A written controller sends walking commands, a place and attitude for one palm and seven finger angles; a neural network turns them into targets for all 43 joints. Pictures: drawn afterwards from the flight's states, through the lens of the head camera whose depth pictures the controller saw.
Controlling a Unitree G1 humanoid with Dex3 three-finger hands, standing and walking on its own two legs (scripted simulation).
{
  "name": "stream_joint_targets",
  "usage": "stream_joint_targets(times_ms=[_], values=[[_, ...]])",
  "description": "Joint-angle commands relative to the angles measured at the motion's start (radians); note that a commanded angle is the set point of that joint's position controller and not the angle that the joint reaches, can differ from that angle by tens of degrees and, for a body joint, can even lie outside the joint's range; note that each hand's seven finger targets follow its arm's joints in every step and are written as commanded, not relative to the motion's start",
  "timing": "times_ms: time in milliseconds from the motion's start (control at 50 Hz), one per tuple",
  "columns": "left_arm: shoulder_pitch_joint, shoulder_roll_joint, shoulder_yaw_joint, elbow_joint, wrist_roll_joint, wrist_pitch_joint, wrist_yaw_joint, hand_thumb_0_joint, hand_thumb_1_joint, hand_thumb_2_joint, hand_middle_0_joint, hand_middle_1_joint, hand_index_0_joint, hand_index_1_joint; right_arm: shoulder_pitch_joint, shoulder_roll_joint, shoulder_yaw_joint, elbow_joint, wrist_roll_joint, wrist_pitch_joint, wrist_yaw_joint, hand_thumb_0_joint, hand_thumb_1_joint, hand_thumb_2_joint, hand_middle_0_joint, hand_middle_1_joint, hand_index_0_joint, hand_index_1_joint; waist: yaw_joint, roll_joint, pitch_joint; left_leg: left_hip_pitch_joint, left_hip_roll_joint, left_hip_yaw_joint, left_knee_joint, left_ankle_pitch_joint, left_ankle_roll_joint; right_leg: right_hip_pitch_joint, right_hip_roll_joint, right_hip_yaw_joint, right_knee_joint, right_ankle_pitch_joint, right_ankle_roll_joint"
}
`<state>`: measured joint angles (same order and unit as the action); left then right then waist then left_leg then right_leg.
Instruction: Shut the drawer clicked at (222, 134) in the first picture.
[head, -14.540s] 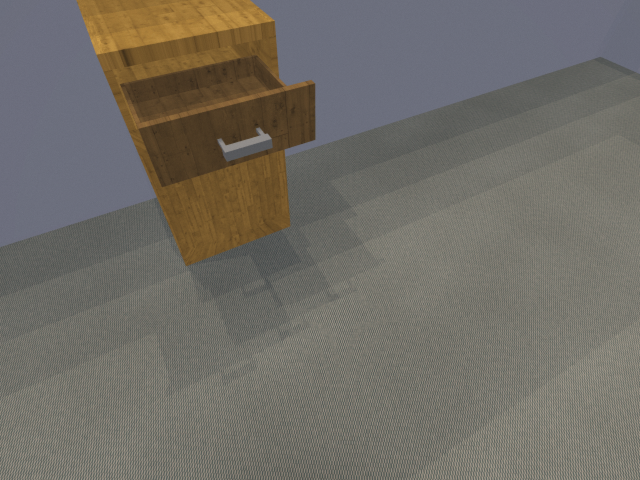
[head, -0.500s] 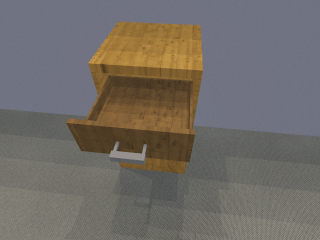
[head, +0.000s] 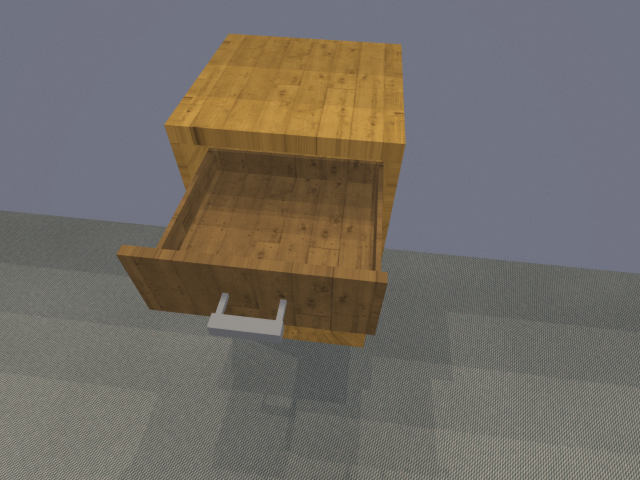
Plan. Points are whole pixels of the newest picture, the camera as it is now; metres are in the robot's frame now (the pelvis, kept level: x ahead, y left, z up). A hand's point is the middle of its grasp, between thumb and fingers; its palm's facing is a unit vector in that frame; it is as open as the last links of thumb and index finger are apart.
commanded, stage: look again from close up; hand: left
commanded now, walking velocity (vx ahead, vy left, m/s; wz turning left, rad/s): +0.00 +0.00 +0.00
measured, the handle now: (249, 315) +0.36 +0.14 -0.07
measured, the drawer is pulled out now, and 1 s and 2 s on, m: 0.28 0.28 0.28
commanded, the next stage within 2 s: come to a stop and stand still in 0.20 s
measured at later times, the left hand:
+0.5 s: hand out of the picture +0.00 +0.16 -0.18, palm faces +0.02 -0.98 -0.20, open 7.3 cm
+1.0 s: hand out of the picture +0.00 +0.18 -0.17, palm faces +0.03 -0.98 -0.20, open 7.4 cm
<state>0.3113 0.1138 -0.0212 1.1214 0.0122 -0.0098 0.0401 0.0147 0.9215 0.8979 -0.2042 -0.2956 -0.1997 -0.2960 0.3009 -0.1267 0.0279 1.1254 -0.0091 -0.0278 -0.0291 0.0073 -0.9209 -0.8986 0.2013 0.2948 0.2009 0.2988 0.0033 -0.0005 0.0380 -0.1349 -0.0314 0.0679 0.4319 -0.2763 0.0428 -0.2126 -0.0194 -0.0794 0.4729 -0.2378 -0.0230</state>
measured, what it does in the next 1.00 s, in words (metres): stands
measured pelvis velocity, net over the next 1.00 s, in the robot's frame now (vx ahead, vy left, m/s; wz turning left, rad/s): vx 0.00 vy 0.01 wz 0.01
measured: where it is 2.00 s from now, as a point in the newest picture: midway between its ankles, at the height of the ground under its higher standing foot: outside the picture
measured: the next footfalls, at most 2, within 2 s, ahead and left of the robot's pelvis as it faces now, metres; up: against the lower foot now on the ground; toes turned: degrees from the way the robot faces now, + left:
none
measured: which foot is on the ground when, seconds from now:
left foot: down 0.00-1.00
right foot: down 0.00-1.00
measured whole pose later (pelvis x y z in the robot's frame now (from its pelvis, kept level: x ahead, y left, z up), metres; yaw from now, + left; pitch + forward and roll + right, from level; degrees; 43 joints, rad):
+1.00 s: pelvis +0.00 +0.01 +0.00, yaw +0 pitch -2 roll +0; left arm 0.30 0.14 -0.01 1.07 0.01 -0.01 0.04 0.01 0.91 0.90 -0.20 -0.30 -0.20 -0.30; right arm 0.32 -0.14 0.03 1.10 -0.01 -0.03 -0.02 0.00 -0.92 -0.90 0.20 0.29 0.20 0.30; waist 0.00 0.01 0.03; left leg -0.14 -0.04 0.06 0.45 -0.29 0.05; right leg -0.20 -0.03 -0.08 0.48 -0.25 -0.01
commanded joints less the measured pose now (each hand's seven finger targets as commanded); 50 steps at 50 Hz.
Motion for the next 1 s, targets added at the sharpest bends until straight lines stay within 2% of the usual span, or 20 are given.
stream_joint_targets(times_ms=[0, 120, 300, 360, 380, 400, 420, 440, 460, 500, 540, 580, 620, 660, 720, 740, 760, 800, 940, 980], values=[[0.07, 0.09, 0.017, -0.021, -0.002, -0.014, 0.002, 0.0, 0.9, 0.9, -0.2, -0.3, -0.2, -0.3, 0.078, -0.08, -0.015, -0.01, 0.003, -0.008, -0.007, 0.0, -0.9, -0.9, 0.2, 0.3, 0.2, 0.3, -0.001, -0.001, 0.057, -0.061, 0.126, -0.111, -0.099, 0.178, 0.0, 0.015, -0.098, 0.109, -0.082, 0.139, -0.023], [0.068, 0.097, 0.019, -0.027, -0.003, -0.016, 0.003, 0.0, 0.9, 0.9, -0.2, -0.3, -0.2, -0.3, 0.077, -0.084, -0.017, -0.005, 0.002, -0.011, -0.008, 0.0, -0.9, -0.9, 0.2, 0.3, 0.2, 0.3, -0.001, 0.006, 0.014, -0.024, 0.13, -0.106, -0.094, 0.239, -0.003, 0.048, -0.103, 0.107, -0.075, 0.203, -0.025], [0.061, 0.105, 0.02, -0.03, -0.003, -0.015, 0.001, 0.0, 0.9, 0.9, -0.2, -0.3, -0.2, -0.3, 0.069, -0.082, -0.017, -0.002, 0.003, -0.006, -0.007, 0.0, -0.9, -0.9, 0.2, 0.3, 0.2, 0.3, 0.002, -0.02, 0.047, -0.035, 0.127, -0.102, -0.107, 0.189, -0.007, 0.043, -0.105, 0.113, -0.096, 0.183, -0.027], [0.058, 0.111, 0.022, -0.034, -0.003, -0.015, 0.002, 0.0, 0.9, 0.9, -0.2, -0.3, -0.2, -0.3, 0.067, -0.084, -0.017, -0.002, 0.002, -0.005, -0.007, 0.0, -0.9, -0.9, 0.2, 0.3, 0.2, 0.3, 0.004, 0.005, 0.042, -0.033, 0.125, -0.099, -0.107, 0.196, -0.008, 0.046, -0.108, 0.115, -0.096, 0.187, -0.031], [0.136, 0.155, 0.03, 0.01, 0.009, -0.043, 0.041, 0.0, 0.9, 0.9, -0.2, -0.3, -0.2, -0.3, -0.048, -0.117, -0.026, -0.071, 0.01, -0.017, 0.001, 0.0, -0.9, -0.9, 0.2, 0.3, 0.2, 0.3, 0.047, -0.104, 0.02, -0.122, 0.14, -0.059, 0.132, 0.253, -0.036, 0.082, -0.165, 0.159, -0.058, 0.72, 0.008], [0.106, 0.187, 0.037, -0.038, -0.001, -0.052, 0.034, 0.0, 0.9, 0.9, -0.2, -0.3, -0.2, -0.3, 0.039, -0.084, -0.031, -0.106, 0.008, -0.001, 0.004, 0.0, -0.9, -0.9, 0.2, 0.3, 0.2, 0.3, -0.016, -0.133, -0.094, -0.132, 0.086, -0.082, 0.119, -0.07, -0.032, 0.15, -0.233, 0.218, -0.077, 0.586, -0.034], [0.065, 0.167, 0.029, -0.058, 0.002, -0.052, 0.025, 0.0, 0.9, 0.9, -0.2, -0.3, -0.2, -0.3, 0.049, -0.076, -0.03, -0.099, 0.006, 0.007, 0.007, 0.0, -0.9, -0.9, 0.2, 0.3, 0.2, 0.3, -0.024, -0.095, -0.093, -0.102, 0.084, -0.064, 0.125, -0.096, -0.037, 0.083, -0.228, 0.202, -0.108, 0.36, -0.066], [0.023, 0.174, 0.033, -0.078, 0.003, -0.049, 0.016, 0.0, 0.9, 0.9, -0.2, -0.3, -0.2, -0.3, 0.087, -0.066, -0.031, -0.09, -0.001, 0.009, 0.01, 0.0, -0.9, -0.9, 0.2, 0.3, 0.2, 0.3, -0.04, -0.009, -0.124, -0.05, 0.068, -0.053, 0.094, -0.033, -0.038, 0.051, -0.213, 0.195, -0.092, 0.253, -0.09], [0.008, 0.163, 0.035, -0.09, 0.0, -0.044, 0.014, 0.0, 0.9, 0.9, -0.2, -0.3, -0.2, -0.3, 0.096, -0.071, -0.031, -0.088, -0.004, 0.009, 0.01, 0.0, -0.9, -0.9, 0.2, 0.3, 0.2, 0.3, -0.044, 0.025, -0.071, -0.049, 0.083, -0.07, 0.072, 0.0, -0.031, -0.024, -0.184, 0.175, -0.094, 0.096, -0.082], [0.001, 0.137, 0.027, -0.094, 0.0, -0.029, 0.008, 0.0, 0.9, 0.9, -0.2, -0.3, -0.2, -0.3, 0.081, -0.076, -0.028, -0.096, -0.005, 0.005, 0.009, 0.0, -0.9, -0.9, 0.2, 0.3, 0.2, 0.3, -0.027, 0.081, 0.055, -0.131, 0.115, -0.122, -0.002, 0.055, -0.01, -0.064, -0.118, 0.136, -0.075, -0.005, -0.054], [0.023, 0.131, 0.025, -0.09, 0.0, -0.022, 0.003, 0.0, 0.9, 0.9, -0.2, -0.3, -0.2, -0.3, 0.073, -0.088, -0.023, -0.106, -0.005, -0.001, 0.006, 0.0, -0.9, -0.9, 0.2, 0.3, 0.2, 0.3, -0.008, 0.075, 0.063, -0.165, 0.133, -0.151, -0.042, 0.086, 0.003, -0.021, -0.09, 0.115, -0.057, 0.012, -0.043], [0.032, 0.119, 0.024, -0.086, 0.0, -0.018, 0.003, 0.0, 0.9, 0.9, -0.2, -0.3, -0.2, -0.3, 0.073, -0.103, -0.023, -0.112, -0.003, -0.004, 0.004, 0.0, -0.9, -0.9, 0.2, 0.3, 0.2, 0.3, -0.006, 0.019, 0.058, -0.166, 0.133, -0.152, -0.051, 0.077, 0.005, 0.003, -0.088, 0.111, -0.053, 0.015, -0.038], [0.036, 0.118, 0.023, -0.089, 0.0, -0.017, 0.002, 0.0, 0.9, 0.9, -0.2, -0.3, -0.2, -0.3, 0.075, -0.107, -0.021, -0.108, -0.002, -0.007, 0.003, 0.0, -0.9, -0.9, 0.2, 0.3, 0.2, 0.3, -0.005, 0.008, 0.052, -0.151, 0.129, -0.145, -0.059, 0.091, 0.005, 0.012, -0.089, 0.111, -0.053, 0.039, -0.035], [0.036, 0.121, 0.024, -0.091, -0.001, -0.014, 0.001, 0.0, 0.9, 0.9, -0.2, -0.3, -0.2, -0.3, 0.075, -0.11, -0.02, -0.101, -0.003, -0.01, 0.002, 0.0, -0.9, -0.9, 0.2, 0.3, 0.2, 0.3, -0.001, 0.037, 0.057, -0.147, 0.131, -0.15, -0.073, 0.105, 0.006, 0.021, -0.087, 0.104, -0.05, 0.045, -0.034], [0.037, 0.121, 0.024, -0.094, -0.001, -0.012, 0.001, 0.0, 0.9, 0.9, -0.2, -0.3, -0.2, -0.3, 0.076, -0.112, -0.018, -0.092, -0.001, -0.009, 0.002, 0.0, -0.9, -0.9, 0.2, 0.3, 0.2, 0.3, -0.001, -0.015, 0.057, -0.139, 0.124, -0.141, -0.078, 0.091, 0.005, 0.026, -0.092, 0.108, -0.062, 0.044, -0.031], [0.031, 0.123, 0.024, -0.092, -0.002, -0.01, 0.0, 0.0, 0.9, 0.9, -0.2, -0.3, -0.2, -0.3, 0.077, -0.11, -0.017, -0.086, -0.001, -0.01, 0.002, 0.0, -0.9, -0.9, 0.2, 0.3, 0.2, 0.3, -0.001, 0.023, 0.064, -0.137, 0.128, -0.144, -0.095, 0.095, 0.006, 0.022, -0.09, 0.102, -0.061, 0.04, -0.032], [0.035, 0.123, 0.026, -0.095, -0.001, -0.01, 0.001, 0.0, 0.9, 0.9, -0.2, -0.3, -0.2, -0.3, 0.075, -0.112, -0.017, -0.084, -0.002, -0.011, 0.002, 0.0, -0.9, -0.9, 0.2, 0.3, 0.2, 0.3, 0.003, 0.025, 0.064, -0.14, 0.127, -0.146, -0.092, 0.097, 0.006, 0.027, -0.088, 0.1, -0.059, 0.042, -0.03], [0.038, 0.124, 0.025, -0.091, -0.001, -0.01, 0.001, 0.0, 0.9, 0.9, -0.2, -0.3, -0.2, -0.3, 0.076, -0.112, -0.016, -0.077, 0.0, -0.01, 0.002, 0.0, -0.9, -0.9, 0.2, 0.3, 0.2, 0.3, 0.002, -0.01, 0.056, -0.133, 0.123, -0.142, -0.091, 0.092, 0.005, 0.035, -0.093, 0.102, -0.066, 0.043, -0.028], [0.043, 0.12, 0.025, -0.077, -0.001, -0.007, 0.001, 0.0, 0.9, 0.9, -0.2, -0.3, -0.2, -0.3, 0.084, -0.105, -0.016, -0.046, 0.002, -0.014, 0.0, 0.0, -0.9, -0.9, 0.2, 0.3, 0.2, 0.3, 0.003, 0.033, 0.049, -0.106, 0.127, -0.142, -0.112, 0.142, 0.008, 0.042, -0.09, 0.092, -0.062, 0.078, -0.025], [0.055, 0.114, 0.024, -0.07, -0.001, -0.009, 0.002, 0.0, 0.9, 0.9, -0.2, -0.3, -0.2, -0.3, 0.084, -0.103, -0.017, -0.039, 0.002, -0.014, -0.001, 0.0, -0.9, -0.9, 0.2, 0.3, 0.2, 0.3, 0.004, 0.011, 0.038, -0.093, 0.125, -0.135, -0.098, 0.156, 0.006, 0.047, -0.095, 0.095, -0.065, 0.092, -0.025]])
